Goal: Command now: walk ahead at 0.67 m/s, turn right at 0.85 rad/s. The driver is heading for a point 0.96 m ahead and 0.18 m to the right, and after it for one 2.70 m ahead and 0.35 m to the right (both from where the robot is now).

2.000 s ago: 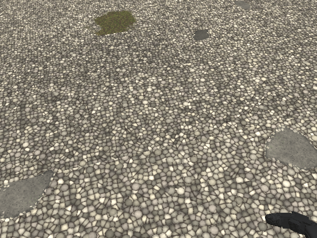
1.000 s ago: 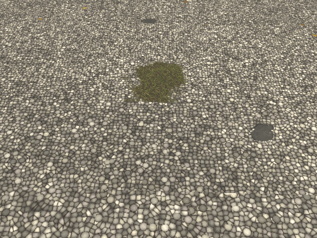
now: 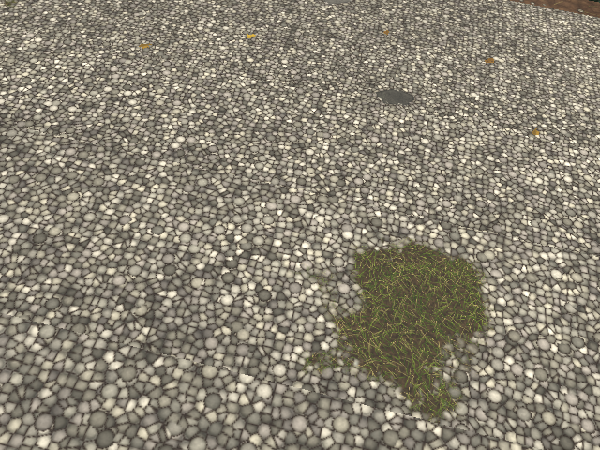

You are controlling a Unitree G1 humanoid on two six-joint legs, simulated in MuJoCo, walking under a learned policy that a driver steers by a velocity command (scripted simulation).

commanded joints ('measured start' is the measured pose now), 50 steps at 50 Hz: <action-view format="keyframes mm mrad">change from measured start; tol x64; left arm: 1 7 -35 -30 -114 41 13 2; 50 -579 19 -54 -384 19 25 -120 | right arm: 1 295 -198 -55 16 6 3 -17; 50 485 -170 -43 -44 47 48 -17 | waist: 1 -123 352 -222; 50 -246 196 18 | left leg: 1 498 423 -448 -136 700 155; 14 -210 89 254 203 1165 -153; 15 -343 -55 191 765 -169 -178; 17 -540 -93 -165 883 -480 -200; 33 425 360 -560 -259 842 522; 36 347 207 -528 -398 -293 301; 50 308 141 -273 -508 -16 271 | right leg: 1 -640 -70 -186 217 219 18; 13 140 110 -347 -956 685 10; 16 954 -293 302 -1103 1868 -492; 22 -219 -95 220 -1527 909 -280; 34 -488 78 -58 -735 -5 188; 50 -330 -33 -227 -1067 520 80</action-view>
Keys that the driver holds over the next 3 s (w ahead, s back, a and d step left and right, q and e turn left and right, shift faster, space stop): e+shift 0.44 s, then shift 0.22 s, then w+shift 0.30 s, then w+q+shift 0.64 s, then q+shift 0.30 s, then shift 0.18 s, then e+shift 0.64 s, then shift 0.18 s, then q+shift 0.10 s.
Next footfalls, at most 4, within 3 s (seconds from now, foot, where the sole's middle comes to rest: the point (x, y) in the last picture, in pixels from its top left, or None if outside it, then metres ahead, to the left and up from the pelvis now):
0.30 right None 0.36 -0.09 -0.76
0.62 left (262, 438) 0.48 0.11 -0.76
1.12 right None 0.48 -0.20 -0.76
1.66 left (406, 317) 0.94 -0.23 -0.93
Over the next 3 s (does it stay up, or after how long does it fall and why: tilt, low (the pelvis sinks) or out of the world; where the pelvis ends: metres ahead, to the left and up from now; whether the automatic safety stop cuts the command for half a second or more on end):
stays up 1.14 -0.36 -0.17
